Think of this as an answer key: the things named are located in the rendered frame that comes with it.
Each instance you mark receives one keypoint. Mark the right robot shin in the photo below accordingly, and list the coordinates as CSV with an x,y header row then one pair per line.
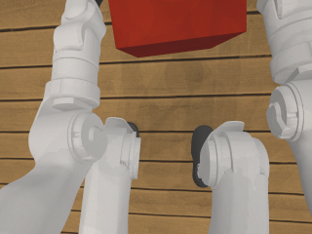
x,y
238,126

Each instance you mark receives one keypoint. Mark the left robot shin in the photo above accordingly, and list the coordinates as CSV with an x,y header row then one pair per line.
x,y
118,123

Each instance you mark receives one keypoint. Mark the robot right upper arm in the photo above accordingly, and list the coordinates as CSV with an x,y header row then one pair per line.
x,y
289,117

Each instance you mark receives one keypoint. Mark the robot shin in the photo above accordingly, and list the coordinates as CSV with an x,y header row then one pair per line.
x,y
238,126
118,123

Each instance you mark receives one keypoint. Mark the carton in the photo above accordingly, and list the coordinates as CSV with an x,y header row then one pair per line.
x,y
147,28

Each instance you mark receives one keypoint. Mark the robot right forearm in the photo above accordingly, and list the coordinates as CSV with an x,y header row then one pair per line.
x,y
288,27

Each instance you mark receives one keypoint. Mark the robot left upper arm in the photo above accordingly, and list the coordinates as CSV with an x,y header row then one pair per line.
x,y
64,146

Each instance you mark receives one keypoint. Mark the robot left forearm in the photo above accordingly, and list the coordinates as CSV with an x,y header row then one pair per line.
x,y
74,81

